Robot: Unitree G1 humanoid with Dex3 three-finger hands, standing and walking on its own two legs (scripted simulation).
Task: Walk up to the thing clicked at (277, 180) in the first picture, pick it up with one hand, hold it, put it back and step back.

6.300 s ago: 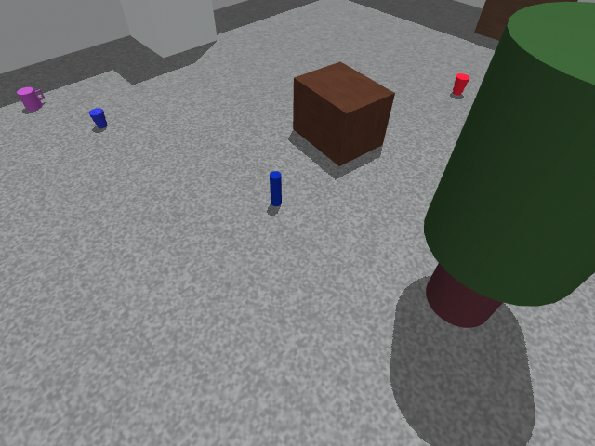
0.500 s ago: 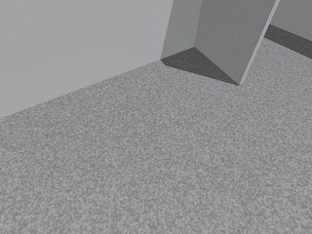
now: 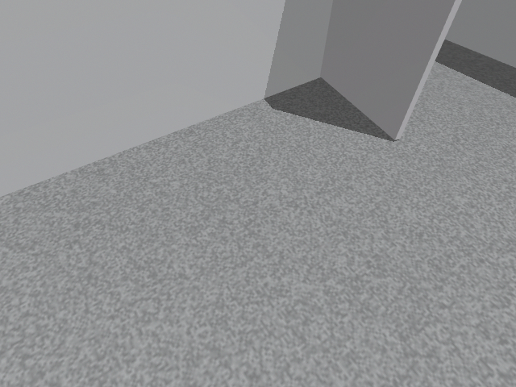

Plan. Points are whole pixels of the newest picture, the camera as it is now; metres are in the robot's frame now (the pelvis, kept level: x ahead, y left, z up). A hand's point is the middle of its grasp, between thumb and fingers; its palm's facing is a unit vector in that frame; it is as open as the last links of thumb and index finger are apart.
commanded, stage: stand
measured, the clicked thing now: out of the picture -0.07 -1.25 -0.69
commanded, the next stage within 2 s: walk up in 0.82 s
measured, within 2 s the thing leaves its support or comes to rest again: neither
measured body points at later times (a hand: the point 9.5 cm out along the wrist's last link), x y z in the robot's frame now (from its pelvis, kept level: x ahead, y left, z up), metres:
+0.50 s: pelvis +0.00 +0.00 +0.00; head +0.01 +0.00 +0.45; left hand +0.07 +0.30 -0.13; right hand +0.07 -0.30 -0.13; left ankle +0.00 +0.15 -0.75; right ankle +0.00 -0.14 -0.75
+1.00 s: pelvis +0.02 +0.01 +0.00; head +0.03 +0.02 +0.44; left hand +0.07 +0.33 -0.13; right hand +0.09 -0.31 -0.12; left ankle +0.02 +0.14 -0.73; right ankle +0.00 -0.13 -0.75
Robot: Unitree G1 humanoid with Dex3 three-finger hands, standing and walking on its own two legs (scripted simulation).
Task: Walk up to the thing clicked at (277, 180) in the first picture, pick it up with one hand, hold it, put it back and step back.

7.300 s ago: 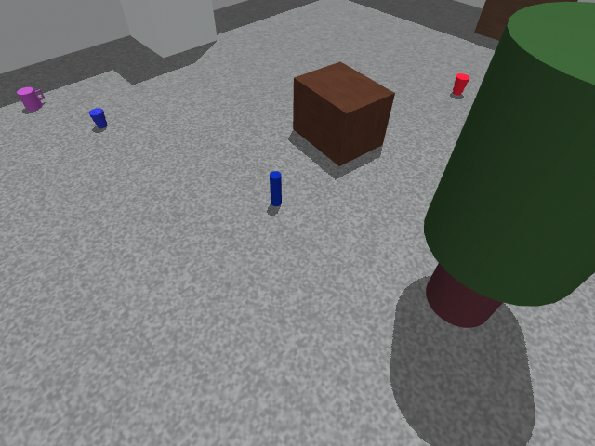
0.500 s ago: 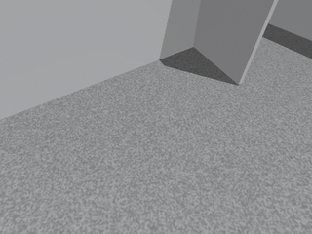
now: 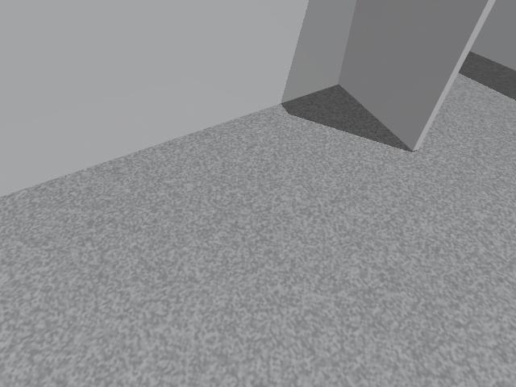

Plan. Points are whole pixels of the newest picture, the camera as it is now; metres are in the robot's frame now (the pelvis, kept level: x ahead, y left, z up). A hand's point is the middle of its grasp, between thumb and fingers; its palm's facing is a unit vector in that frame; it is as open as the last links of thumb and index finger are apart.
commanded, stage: walk up
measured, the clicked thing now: out of the picture -0.13 -1.26 -0.69
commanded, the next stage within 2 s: none
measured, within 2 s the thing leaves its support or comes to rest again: neither
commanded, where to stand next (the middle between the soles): +0.54 -0.02 m, yaw -3 degrees
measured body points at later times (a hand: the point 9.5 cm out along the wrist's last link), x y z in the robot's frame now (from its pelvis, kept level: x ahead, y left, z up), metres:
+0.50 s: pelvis +0.18 +0.01 -0.02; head +0.20 +0.00 +0.43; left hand +0.28 +0.32 -0.13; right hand +0.17 -0.31 -0.14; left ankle +0.07 +0.14 -0.74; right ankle +0.30 -0.12 -0.74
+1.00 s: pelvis +0.39 +0.03 -0.01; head +0.40 +0.01 +0.44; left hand +0.48 +0.32 -0.12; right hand +0.43 -0.32 -0.10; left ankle +0.52 +0.12 -0.74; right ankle +0.30 -0.12 -0.74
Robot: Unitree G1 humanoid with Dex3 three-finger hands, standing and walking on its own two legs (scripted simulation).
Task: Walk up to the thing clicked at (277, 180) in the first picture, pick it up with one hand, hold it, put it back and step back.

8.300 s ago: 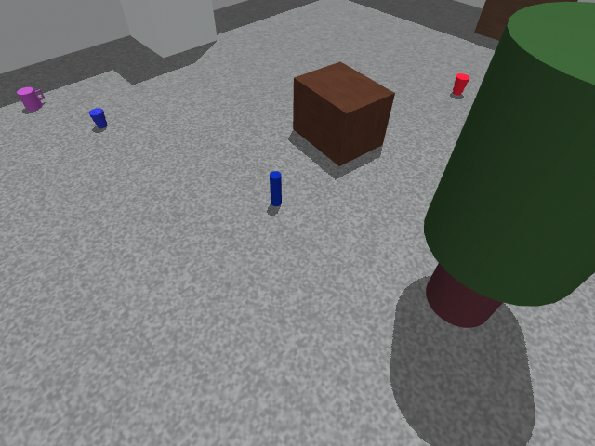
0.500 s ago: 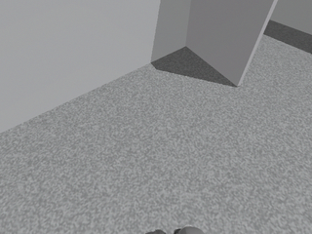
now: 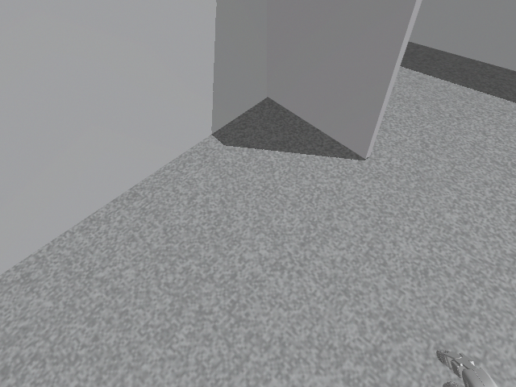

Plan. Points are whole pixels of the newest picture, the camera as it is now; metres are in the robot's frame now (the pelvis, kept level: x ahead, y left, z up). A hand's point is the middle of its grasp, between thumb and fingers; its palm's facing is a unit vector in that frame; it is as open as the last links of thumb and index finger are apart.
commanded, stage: walk up
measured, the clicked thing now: out of the picture -0.06 -1.39 -0.68
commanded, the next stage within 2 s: none
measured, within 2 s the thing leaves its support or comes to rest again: neither
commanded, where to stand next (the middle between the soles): +0.17 +0.01 m, yaw -109 degrees
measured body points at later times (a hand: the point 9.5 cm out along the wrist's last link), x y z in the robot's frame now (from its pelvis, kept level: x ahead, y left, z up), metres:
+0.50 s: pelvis +0.16 +0.06 -0.02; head +0.21 +0.01 +0.42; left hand +0.42 +0.28 -0.11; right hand +0.10 -0.26 -0.15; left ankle +0.11 +0.15 -0.69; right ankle +0.21 -0.08 -0.73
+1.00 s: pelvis +0.19 +0.14 +0.00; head +0.25 +0.12 +0.45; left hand +0.54 +0.23 -0.11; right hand -0.05 -0.13 -0.07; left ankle +0.30 +0.20 -0.73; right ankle +0.04 +0.03 -0.68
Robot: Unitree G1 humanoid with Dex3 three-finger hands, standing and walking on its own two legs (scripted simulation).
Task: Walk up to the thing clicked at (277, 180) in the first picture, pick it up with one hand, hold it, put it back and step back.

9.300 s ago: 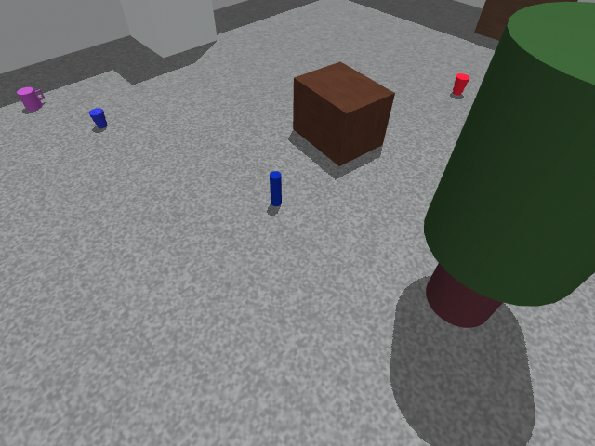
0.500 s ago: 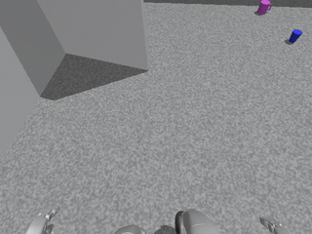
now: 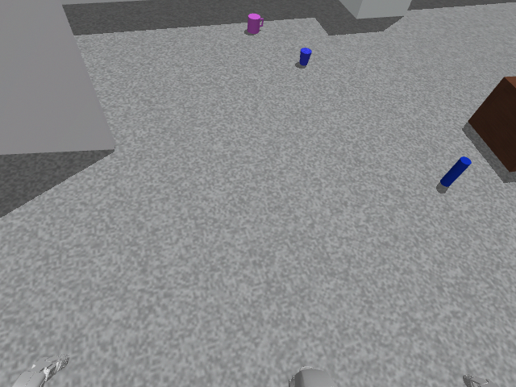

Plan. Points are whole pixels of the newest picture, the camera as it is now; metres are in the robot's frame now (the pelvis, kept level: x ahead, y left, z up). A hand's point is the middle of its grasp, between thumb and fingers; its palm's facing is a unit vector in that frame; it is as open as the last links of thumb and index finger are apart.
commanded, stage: walk up
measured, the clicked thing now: (455, 172) +1.14 -1.04 -0.68
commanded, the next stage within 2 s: none
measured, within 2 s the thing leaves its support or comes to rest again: neither
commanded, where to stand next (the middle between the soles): +0.10 -0.09 m, yaw -52 degrees
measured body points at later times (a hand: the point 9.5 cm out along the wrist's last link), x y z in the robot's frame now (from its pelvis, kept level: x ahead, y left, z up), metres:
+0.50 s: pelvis +0.04 -0.07 -0.01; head +0.06 -0.09 +0.44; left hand +0.22 +0.21 -0.11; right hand +0.01 -0.39 -0.13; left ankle +0.16 +0.01 -0.71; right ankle -0.03 -0.18 -0.73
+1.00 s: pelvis +0.03 -0.08 -0.03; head +0.05 -0.12 +0.42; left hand +0.31 +0.12 -0.11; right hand -0.10 -0.39 -0.15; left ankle +0.16 +0.01 -0.70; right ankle -0.02 -0.17 -0.73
